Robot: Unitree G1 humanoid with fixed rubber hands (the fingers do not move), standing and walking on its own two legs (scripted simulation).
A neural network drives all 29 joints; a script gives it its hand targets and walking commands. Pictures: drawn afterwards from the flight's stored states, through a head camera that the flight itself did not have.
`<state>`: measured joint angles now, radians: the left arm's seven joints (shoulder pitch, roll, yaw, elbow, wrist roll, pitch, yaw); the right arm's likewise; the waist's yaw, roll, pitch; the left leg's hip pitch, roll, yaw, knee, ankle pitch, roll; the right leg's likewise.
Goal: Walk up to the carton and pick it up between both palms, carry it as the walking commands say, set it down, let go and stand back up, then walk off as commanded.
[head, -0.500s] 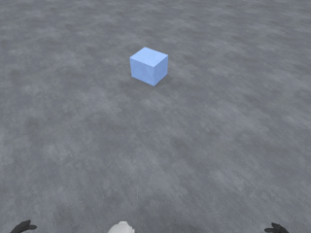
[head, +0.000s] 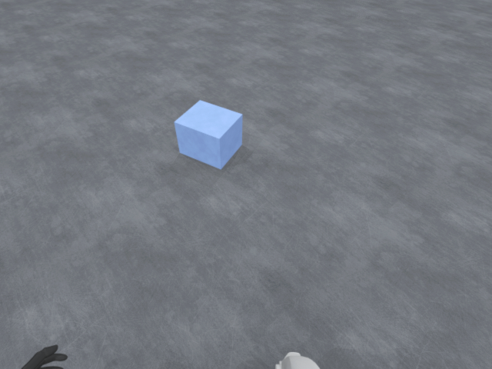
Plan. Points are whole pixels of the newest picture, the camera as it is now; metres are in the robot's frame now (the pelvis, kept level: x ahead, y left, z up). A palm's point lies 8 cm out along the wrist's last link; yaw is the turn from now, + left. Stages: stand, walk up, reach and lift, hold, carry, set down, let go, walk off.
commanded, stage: walk up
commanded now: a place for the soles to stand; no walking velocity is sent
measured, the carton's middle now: (210, 134) +1.48 +0.11 -0.65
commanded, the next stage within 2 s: none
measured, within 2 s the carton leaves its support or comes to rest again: neither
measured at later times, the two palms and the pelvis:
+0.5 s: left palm (33, 302) +0.28 +0.38 -0.09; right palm (375, 218) +0.43 -0.32 -0.06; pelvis +0.26 +0.02 -0.01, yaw +3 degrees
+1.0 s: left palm (64, 187) +0.53 +0.39 -0.05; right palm (345, 173) +0.59 -0.30 -0.09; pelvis +0.47 +0.02 +0.00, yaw +3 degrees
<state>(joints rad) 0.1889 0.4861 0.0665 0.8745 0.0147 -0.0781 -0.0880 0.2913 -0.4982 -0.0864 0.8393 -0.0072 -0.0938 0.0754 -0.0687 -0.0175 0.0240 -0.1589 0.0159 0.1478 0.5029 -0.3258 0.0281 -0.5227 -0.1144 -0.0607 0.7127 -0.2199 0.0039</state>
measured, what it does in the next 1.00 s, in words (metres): walks ahead: right foot, then left foot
